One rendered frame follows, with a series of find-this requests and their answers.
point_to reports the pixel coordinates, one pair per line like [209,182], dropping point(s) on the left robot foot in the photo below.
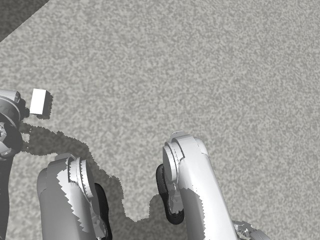
[104,211]

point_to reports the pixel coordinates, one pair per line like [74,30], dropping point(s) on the small box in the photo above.
[40,102]

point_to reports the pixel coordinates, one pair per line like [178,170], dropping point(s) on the left robot arm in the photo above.
[12,110]

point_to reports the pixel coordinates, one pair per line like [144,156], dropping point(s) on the right robot hand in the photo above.
[247,230]

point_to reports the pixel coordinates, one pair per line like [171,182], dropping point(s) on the right robot foot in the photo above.
[173,218]

